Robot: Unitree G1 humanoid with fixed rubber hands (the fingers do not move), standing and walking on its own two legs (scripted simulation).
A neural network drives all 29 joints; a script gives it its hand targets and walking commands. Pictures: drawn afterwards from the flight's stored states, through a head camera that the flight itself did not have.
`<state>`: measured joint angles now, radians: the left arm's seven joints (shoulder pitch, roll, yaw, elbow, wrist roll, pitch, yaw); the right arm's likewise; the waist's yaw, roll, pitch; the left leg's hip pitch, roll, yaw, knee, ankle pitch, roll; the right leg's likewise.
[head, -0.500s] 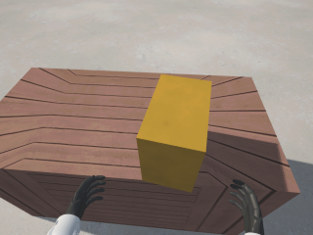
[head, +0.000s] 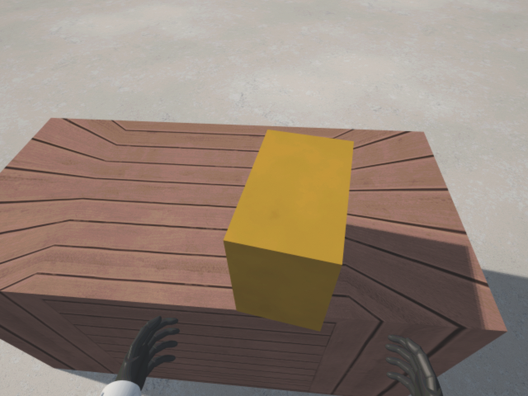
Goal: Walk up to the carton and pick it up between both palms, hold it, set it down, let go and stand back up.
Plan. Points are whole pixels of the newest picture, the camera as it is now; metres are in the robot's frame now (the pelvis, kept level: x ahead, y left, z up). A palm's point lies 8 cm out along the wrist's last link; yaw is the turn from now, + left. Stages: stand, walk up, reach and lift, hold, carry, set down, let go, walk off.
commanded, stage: set down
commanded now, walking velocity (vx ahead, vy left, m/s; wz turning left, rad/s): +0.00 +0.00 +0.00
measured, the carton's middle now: (293, 228) +0.42 +0.00 -0.01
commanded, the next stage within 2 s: let go in 0.82 s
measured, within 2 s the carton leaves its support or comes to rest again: neither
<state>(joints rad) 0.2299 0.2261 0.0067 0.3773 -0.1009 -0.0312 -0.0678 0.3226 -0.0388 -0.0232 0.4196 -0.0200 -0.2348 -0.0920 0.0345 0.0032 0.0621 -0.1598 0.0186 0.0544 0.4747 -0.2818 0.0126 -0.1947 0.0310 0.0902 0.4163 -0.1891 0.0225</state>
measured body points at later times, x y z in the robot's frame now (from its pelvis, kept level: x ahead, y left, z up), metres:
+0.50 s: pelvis +0.00 +0.00 +0.00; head +0.01 +0.00 +0.45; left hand +0.16 +0.23 -0.08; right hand +0.17 -0.20 -0.08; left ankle -0.01 +0.10 -0.74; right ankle +0.02 -0.14 -0.74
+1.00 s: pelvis +0.00 -0.01 +0.00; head +0.01 +0.00 +0.45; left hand +0.15 +0.22 -0.09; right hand +0.17 -0.21 -0.08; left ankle -0.01 +0.10 -0.74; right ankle +0.02 -0.14 -0.74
